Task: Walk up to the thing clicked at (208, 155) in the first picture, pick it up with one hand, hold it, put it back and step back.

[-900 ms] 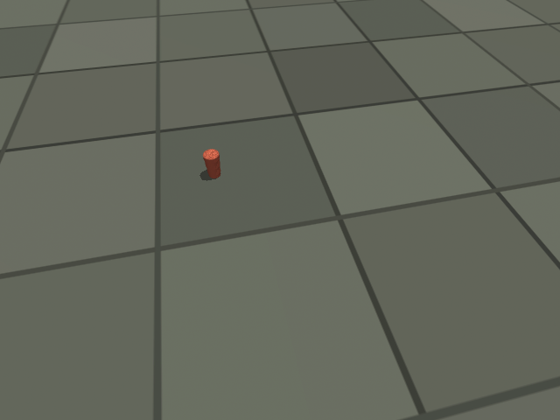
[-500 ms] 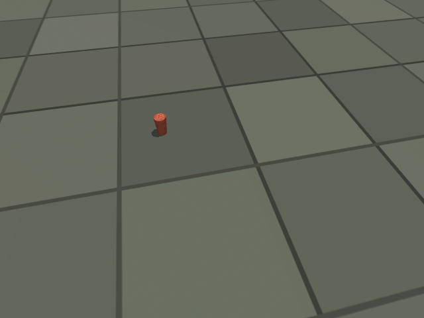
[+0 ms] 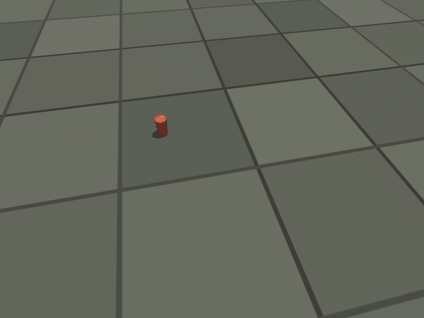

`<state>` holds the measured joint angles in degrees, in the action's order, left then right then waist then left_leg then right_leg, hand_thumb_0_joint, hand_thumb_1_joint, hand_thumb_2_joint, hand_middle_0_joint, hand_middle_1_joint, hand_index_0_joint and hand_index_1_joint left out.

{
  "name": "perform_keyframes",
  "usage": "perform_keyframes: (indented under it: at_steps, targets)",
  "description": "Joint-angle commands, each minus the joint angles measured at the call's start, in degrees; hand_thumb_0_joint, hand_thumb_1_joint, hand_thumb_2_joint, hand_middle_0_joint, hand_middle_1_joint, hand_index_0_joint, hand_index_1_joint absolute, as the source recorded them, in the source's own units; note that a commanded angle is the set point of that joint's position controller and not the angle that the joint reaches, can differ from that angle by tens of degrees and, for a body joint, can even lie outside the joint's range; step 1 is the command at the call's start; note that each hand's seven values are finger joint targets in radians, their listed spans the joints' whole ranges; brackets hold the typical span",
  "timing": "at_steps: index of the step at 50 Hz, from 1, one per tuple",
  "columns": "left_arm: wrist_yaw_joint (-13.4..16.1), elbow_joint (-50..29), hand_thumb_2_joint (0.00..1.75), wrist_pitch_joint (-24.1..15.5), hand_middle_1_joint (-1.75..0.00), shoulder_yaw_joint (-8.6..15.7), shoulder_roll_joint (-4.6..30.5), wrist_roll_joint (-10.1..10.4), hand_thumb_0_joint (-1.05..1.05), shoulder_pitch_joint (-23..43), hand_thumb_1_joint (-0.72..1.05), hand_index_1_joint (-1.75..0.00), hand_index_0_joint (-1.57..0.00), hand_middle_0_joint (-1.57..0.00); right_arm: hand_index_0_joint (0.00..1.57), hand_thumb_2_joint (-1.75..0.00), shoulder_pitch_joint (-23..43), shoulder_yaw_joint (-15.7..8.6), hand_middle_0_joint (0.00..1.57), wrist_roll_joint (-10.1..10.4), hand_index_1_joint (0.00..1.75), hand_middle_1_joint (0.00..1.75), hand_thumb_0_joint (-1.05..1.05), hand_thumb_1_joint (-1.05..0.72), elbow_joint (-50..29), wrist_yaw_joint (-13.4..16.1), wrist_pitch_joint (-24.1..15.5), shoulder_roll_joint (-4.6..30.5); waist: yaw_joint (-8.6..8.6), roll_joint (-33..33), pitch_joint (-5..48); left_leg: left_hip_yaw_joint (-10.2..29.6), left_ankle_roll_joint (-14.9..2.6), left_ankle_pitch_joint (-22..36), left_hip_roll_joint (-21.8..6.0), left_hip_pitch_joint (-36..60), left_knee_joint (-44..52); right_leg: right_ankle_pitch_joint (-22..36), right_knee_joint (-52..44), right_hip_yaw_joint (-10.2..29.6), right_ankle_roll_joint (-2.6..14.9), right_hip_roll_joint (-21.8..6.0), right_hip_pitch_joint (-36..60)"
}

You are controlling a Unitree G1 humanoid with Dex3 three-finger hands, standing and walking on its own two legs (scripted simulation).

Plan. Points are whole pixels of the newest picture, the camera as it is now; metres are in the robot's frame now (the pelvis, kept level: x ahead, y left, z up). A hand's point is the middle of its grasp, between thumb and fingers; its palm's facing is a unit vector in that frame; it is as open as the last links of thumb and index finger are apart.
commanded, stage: stand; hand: left
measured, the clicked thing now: (161, 126) +1.32 +0.34 -0.71
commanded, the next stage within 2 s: walk up in 0.22 s
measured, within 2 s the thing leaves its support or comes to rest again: neither
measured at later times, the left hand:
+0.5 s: hand out of the picture +0.05 +0.32 -0.16, palm faces +0.08 -0.92 -0.37, open 7.3 cm
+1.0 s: hand (91, 221) +0.36 +0.32 -0.14, palm faces +0.06 -0.91 -0.40, open 7.3 cm
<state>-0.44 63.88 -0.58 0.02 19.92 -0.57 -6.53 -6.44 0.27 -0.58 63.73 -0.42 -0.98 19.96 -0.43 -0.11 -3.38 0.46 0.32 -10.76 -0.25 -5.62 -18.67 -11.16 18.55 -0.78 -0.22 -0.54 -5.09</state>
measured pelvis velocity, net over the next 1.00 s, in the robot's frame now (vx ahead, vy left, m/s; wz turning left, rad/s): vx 0.26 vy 0.03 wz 0.11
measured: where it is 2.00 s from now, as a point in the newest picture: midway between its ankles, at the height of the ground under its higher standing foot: (200, 217)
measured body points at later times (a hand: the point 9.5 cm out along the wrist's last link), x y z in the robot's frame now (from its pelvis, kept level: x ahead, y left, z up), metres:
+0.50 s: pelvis +0.05 +0.03 -0.01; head +0.06 +0.04 +0.44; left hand +0.04 +0.37 -0.13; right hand +0.15 -0.30 -0.12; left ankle +0.09 +0.17 -0.73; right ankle -0.01 -0.12 -0.75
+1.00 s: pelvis +0.26 +0.03 -0.03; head +0.27 +0.02 +0.42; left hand +0.35 +0.37 -0.12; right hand +0.31 -0.29 -0.16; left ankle +0.13 +0.17 -0.72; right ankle +0.38 -0.07 -0.75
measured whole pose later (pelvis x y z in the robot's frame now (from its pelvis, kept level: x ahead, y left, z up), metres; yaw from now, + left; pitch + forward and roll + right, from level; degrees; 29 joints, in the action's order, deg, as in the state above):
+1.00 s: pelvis +0.26 +0.03 -0.03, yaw +6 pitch -4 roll +1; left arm -4.9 50.9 -4.4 4.7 23.8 -1.4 -9.6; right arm -21.0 -3.6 -0.5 52.2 -2.6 -3.3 24.1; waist 1.6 1.8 -4.6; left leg 0.4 -1.3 -27.7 -3.4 -7.1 -48.6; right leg -10.2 37.6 -4.4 1.7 -2.9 -23.4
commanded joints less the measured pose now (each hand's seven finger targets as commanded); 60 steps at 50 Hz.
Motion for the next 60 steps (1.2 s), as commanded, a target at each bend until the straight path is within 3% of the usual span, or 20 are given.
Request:
perform_keyframes:
  at_steps: [1,10,11,13,15,17,21,26,27,28,29,31,34,42,46,47,48,49,54,60]
  targets:
    - [0.83,-3.2,0.9,-1.17,-0.3,2.27,12.01,0.05,0.0,1.84,0.9,-0.3,-0.2,-0.2,0.2,-0.9,2.3,-2.17,0.2,0.19,0.3,0.3,0.0,-0.9,-3.39,1.1,-1.23,12.01,0.03,0.97,4.78,5.06,-1.85,10.09,-7.16,0.42,2.73,9.69,-2.18,5.08,1.54,-7.17,0.86]
    - [0.93,-3.1,0.9,-1.3,-0.3,2.17,11.92,0.02,0.0,1.54,0.9,-0.3,-0.2,-0.2,0.2,-0.9,2.22,-2.32,0.2,0.11,0.3,0.3,0.0,-0.9,-3.27,1.02,-0.95,12.21,0.2,0.52,4.18,5.14,-1.76,9.11,-6.94,0.2,2.64,8.43,-2.98,5.03,1.52,-7.04,-0.06]
    - [-0.72,-5.67,0.9,-2.26,-0.3,6.06,17.84,-0.73,0.0,-1.79,0.9,-0.3,-0.2,-0.2,0.2,-0.9,-1.53,-5.96,0.2,-0.63,0.3,0.3,0.0,-0.9,-6.38,-0.68,-1.6,16.46,-0.07,-0.22,9.57,6.95,-6.24,-21.05,-4.66,-1.2,-1.73,-19.47,2.99,2.95,3.48,-3.84,2.25]
    - [-1.58,-6.22,0.9,-2.63,-0.3,6.78,17.34,-1.49,0.0,-2.75,0.9,-0.3,-0.2,-0.2,0.2,-0.9,1.54,-6.7,0.2,-1.3,0.3,0.3,0.0,-0.9,-7.92,-1.79,-1.44,16.69,-1.77,1.57,0.3,10.31,-7.4,-31.0,-5.8,-14.17,-3.55,-30.57,5.11,8.03,5.87,-6.5,-4.55]
    - [-1.9,-7.3,0.9,-3.18,-0.3,7.34,17.57,-1.69,0.0,-5.73,0.9,-0.3,-0.2,-0.2,0.2,-0.9,5.34,-6.52,0.2,-1.47,0.3,0.3,0.0,-0.9,-10.94,-2.4,-1.79,13.62,-4.26,-2.5,-4.6,6.2,-5.35,-20.57,-3.45,-26.01,-11.54,-30.18,-0.8,15.49,9.36,-11.88,0.3]
    - [-1.46,-7.67,0.9,-4.03,-0.3,8.78,21.69,-2.34,0.0,-10.43,0.9,-0.3,-0.2,-0.2,0.2,-0.9,7.59,-6.47,0.2,-1.62,0.3,0.3,0.0,-0.9,-13.12,-2.26,-2.34,12.54,-7.01,-8.43,-2.38,1.77,-2.1,-17.38,-3.22,-37.27,-27.76,-26.83,-11.98,28.85,16.88,-25.08,11.43]
    - [-1.74,-12.49,0.9,-4.45,-0.3,8.77,21.53,-2.32,0.0,-1.1,0.9,-0.3,-0.2,-0.2,0.2,-0.9,0.64,-7.58,0.2,-0.77,0.3,0.3,0.0,-0.9,-12.9,-3.69,-2.78,15.0,-1.25,-8.81,-3.4,4.51,-1.89,-16.11,-7.7,-26.79,-23.32,-24.03,-10.66,16.52,13.54,-20.55,2.61]
    - [-2.88,-13.8,0.9,-3.55,-0.3,7.08,16.62,-1.48,0.0,-1.28,0.9,-0.3,-0.2,-0.2,0.2,-0.9,-14.55,-10.21,0.2,-1.69,0.3,0.3,0.0,-0.9,-8.04,-3.53,-3.26,15.43,6.25,2.39,3.74,-6.38,-2.18,-1.23,1.6,10.56,-11.19,-7.33,13.28,-4.56,7.09,-7.84,-18.83]
    - [-3.01,-14.17,0.9,-3.26,-0.3,6.06,13.28,-1.36,0.0,-3.52,0.9,-0.3,-0.2,-0.2,0.2,-0.9,-20.86,-11.57,0.2,-2.2,0.3,0.3,0.0,-0.9,-7.36,-2.67,-3.37,18.76,8.92,12.26,6.35,2.91,-5.11,-14.79,-2.96,18.65,-6.64,-8.77,30.89,-8.22,5.47,-3.42,-27.71]
    - [-2.79,-16.06,0.9,-3.36,-0.3,5.36,10.81,-0.73,0.0,-2.31,0.9,-0.3,-0.2,-0.2,0.2,-0.9,-23.01,-12.12,0.2,-2.33,0.3,0.3,0.0,-0.9,-9.25,-2.24,-4.0,25.42,9.71,22.33,5.73,39.01,-11.71,-35.26,-19.92,14.98,9.4,-23.6,44.73,-1.92,3.41,4.85,-38.17]
    - [-2.19,-16.17,0.9,-3.29,-0.3,6.43,17.76,-1.17,0.0,0.96,0.9,-0.3,-0.2,-0.2,0.2,-0.9,-17.08,-12.21,0.2,-0.2,0.3,0.3,0.0,-0.9,-11.32,-2.4,-3.84,26.67,8.15,10.38,2.61,44.76,-17.36,-40.9,-24.57,5.63,11.82,-23.09,47.13,7.19,3.91,-1.12,-34.75]
    - [-2.53,-13.51,0.9,-3.22,-0.3,5.76,17.54,0.37,0.0,-4.98,0.9,-0.3,-0.2,-0.2,0.2,-0.9,-10.4,-9.84,0.2,-0.18,0.3,0.3,0.0,-0.9,-13.6,-1.81,-4.23,21.59,2.74,4.06,0.09,27.54,-14.56,-26.14,-19.15,6.46,6.48,-11.98,46.41,7.71,3.51,-4.63,-35.95]
    - [-3.27,-11.82,0.9,-3.09,-0.3,6.02,17.61,-0.21,0.0,-7.76,0.9,-0.3,-0.2,-0.2,0.2,-0.9,-9.29,-8.55,0.2,0.12,0.3,0.3,0.0,-0.9,-14.23,-1.67,-4.91,19.53,1.2,7.03,-1.88,14.95,-12.34,-14.1,-15.31,-3.68,8.19,-7.15,38.0,4.52,0.95,-6.32,-27.71]
    - [-5.1,-15.94,0.9,-3.41,-0.3,6.58,15.21,-0.61,0.0,0.39,0.9,-0.3,-0.2,-0.2,0.2,-0.9,-10.49,-8.64,0.2,0.22,0.3,0.3,0.0,-0.9,-16.91,-2.08,-5.33,19.96,2.51,8.06,-2.86,5.77,-11.46,-5.1,-13.12,-5.15,6.13,3.11,17.56,-1.43,1.3,-4.96,-19.71]
    - [-4.14,-13.78,0.9,-4.12,-0.3,7.97,15.75,-0.53,0.0,-8.86,0.9,-0.3,-0.2,-0.2,0.2,-0.9,-9.9,-7.76,0.2,0.27,0.3,0.3,0.0,-0.9,-18.53,-1.41,-4.84,17.94,-3.8,1.73,3.65,0.6,-8.14,14.04,-10.41,-10.13,-13.22,1.29,13.69,-4.26,3.32,-0.94,0.9]
    - [-3.42,-12.35,0.9,-4.58,-0.3,9.17,17.99,-0.77,0.0,-15.86,0.9,-0.3,-0.2,-0.2,0.2,-0.9,-12.04,-6.69,0.2,0.29,0.3,0.3,0.0,-0.9,-18.73,-1.43,-4.83,15.06,-6.82,-6.29,8.34,-3.21,-6.39,12.94,-5.84,-14.52,-29.02,-4.2,10.25,-2.16,4.6,-1.93,10.65]
    - [-2.6,-12.67,0.9,-4.97,-0.3,10.66,23.27,-1.13,0.0,-20.42,0.9,-0.3,-0.2,-0.2,0.2,-0.9,-14.51,-5.31,0.2,0.59,0.3,0.3,0.0,-0.9,-20.1,-1.32,-4.87,10.93,-7.49,-19.19,10.3,-5.25,-3.33,-8.58,1.32,-27.79,-46.61,-14.46,3.4,21.57,9.11,-16.66,18.28]
    - [-2.46,-14.33,0.9,-4.86,-0.3,10.27,25.19,-0.01,0.0,-18.24,0.9,-0.3,-0.2,-0.2,0.2,-0.9,-13.97,-6.28,0.2,0.82,0.3,0.3,0.0,-0.9,-19.62,-0.72,-4.39,15.23,-6.79,-14.42,9.33,0.5,-3.51,-19.02,2.08,-33.01,-52.47,-22.61,-5.2,38.14,14.55,-25.09,14.51]
    - [-2.15,-17.66,0.9,-5.14,-0.3,7.92,18.37,0.52,0.0,-6.79,0.9,-0.3,-0.2,-0.2,0.2,-0.9,-16.42,-6.94,0.2,0.25,0.3,0.3,0.0,-0.9,-14.67,-2.11,-3.27,16.32,0.23,-9.15,-2.22,2.4,-2.34,-6.31,-6.06,-25.34,-43.7,-18.4,-7.65,14.13,11.82,-14.62,-9.85]
    - [-2.51,-19.72,0.9,-5.92,-0.3,8.32,18.74,-0.23,0.0,-10.48,0.9,-0.3,-0.2,-0.2,0.2,-0.9,-8.67,-7.02,0.2,-1.1,0.3,0.3,0.0,-0.9,-17.86,-3.79,-3.25,14.24,-2.37,-6.21,-0.82,-1.24,0.1,-3.84,-6.78,-25.75,-24.47,-11.71,-6.18,7.88,13.59,-14.42,-6.12]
